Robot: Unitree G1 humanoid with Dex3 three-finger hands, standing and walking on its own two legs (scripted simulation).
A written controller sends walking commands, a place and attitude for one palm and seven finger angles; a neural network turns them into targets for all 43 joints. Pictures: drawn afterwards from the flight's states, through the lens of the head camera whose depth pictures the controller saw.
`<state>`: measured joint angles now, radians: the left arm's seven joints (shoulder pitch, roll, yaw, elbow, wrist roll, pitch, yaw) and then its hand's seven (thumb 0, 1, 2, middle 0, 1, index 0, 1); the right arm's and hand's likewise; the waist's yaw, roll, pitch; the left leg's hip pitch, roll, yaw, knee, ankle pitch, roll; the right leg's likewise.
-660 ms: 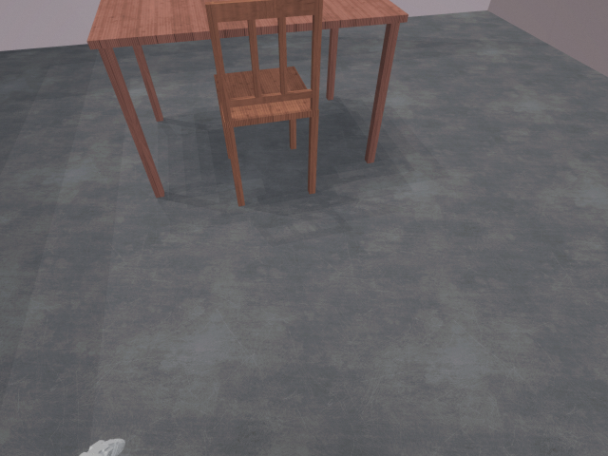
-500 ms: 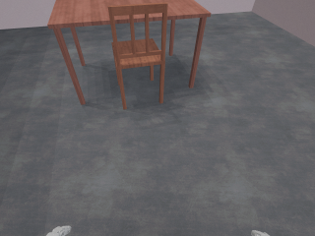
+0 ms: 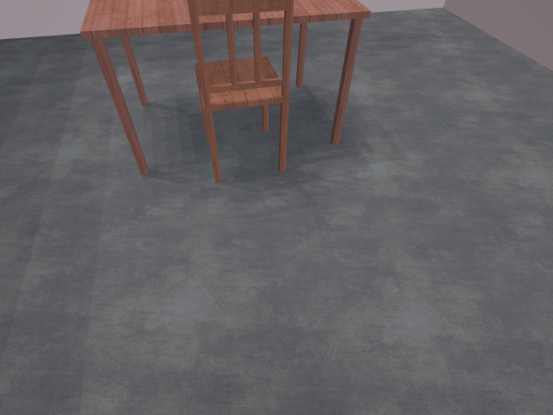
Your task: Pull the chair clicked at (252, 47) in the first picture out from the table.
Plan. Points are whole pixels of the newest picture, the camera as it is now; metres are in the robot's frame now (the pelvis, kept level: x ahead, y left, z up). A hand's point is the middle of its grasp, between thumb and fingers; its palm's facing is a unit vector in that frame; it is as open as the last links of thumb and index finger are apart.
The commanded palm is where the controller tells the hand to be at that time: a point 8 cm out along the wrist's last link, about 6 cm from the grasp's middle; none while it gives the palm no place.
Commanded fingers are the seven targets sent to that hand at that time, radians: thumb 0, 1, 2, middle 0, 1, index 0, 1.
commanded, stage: stand and wait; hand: left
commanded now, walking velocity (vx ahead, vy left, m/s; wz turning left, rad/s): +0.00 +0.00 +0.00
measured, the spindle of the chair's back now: (231, 51) +1.38 +0.26 -0.09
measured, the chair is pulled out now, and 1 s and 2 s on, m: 0.00 0.00 0.00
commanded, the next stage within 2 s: look at it before walking up in 0.16 s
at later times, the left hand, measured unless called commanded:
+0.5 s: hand out of the picture +0.07 +0.25 -0.15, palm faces -0.02 -0.95 -0.32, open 7.4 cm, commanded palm none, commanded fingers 0.00 0.90 0.90 -0.20 -0.30 -0.20 -0.30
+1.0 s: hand out of the picture +0.06 +0.24 -0.16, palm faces -0.03 -0.95 -0.31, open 7.4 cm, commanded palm none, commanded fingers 0.00 0.90 0.90 -0.20 -0.30 -0.20 -0.30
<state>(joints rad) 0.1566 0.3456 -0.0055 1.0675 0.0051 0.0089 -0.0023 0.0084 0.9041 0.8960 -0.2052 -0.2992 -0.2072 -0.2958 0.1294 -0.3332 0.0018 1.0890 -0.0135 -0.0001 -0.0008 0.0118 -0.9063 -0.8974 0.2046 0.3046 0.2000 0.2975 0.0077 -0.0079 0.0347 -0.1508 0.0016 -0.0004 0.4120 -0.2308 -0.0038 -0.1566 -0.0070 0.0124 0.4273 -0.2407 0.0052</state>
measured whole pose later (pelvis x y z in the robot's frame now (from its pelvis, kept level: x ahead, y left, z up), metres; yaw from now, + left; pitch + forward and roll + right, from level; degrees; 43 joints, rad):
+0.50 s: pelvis -0.01 +0.00 +0.00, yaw +0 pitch -2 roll +0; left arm 0.14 0.34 -0.01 1.08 0.01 0.00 0.00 0.01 0.90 0.90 -0.21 -0.30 -0.21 -0.30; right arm 0.12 -0.33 0.00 1.11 -0.01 -0.01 0.00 0.01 -0.91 -0.90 0.20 0.30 0.20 0.30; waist 0.00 -0.01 0.02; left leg -0.14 0.00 0.00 0.38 -0.21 0.00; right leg -0.15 -0.01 0.02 0.39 -0.21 0.01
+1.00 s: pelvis +0.00 +0.00 +0.00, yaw -2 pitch -2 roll +0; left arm 0.19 0.32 -0.01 1.09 0.01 0.01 0.00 0.01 0.91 0.90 -0.20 -0.30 -0.21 -0.30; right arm 0.14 -0.31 0.00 1.12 -0.02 0.01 0.00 0.01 -0.91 -0.90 0.20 0.30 0.20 0.30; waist 0.01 -0.01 0.00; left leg -0.14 0.01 0.02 0.41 -0.24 0.00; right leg -0.16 0.00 0.03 0.42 -0.24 0.01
